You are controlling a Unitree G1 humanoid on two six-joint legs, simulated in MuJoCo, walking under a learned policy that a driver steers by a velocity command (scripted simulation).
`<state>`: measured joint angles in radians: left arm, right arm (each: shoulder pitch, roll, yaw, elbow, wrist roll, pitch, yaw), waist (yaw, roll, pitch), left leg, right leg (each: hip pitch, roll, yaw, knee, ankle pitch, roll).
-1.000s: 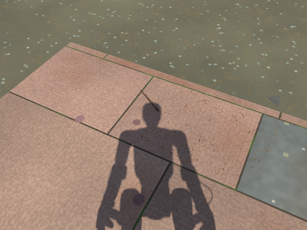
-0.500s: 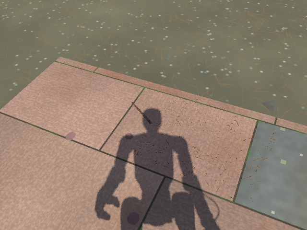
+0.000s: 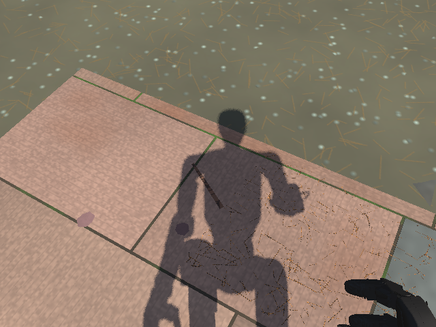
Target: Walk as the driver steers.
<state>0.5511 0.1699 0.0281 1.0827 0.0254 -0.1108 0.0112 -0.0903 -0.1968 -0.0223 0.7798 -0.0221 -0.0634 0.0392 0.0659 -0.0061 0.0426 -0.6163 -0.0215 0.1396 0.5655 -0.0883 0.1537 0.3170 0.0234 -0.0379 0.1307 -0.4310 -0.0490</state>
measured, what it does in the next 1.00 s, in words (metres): walks ahead: left foot, then right foot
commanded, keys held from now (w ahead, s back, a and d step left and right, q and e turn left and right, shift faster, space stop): w+shift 0.08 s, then w+e+shift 0.16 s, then shift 0.76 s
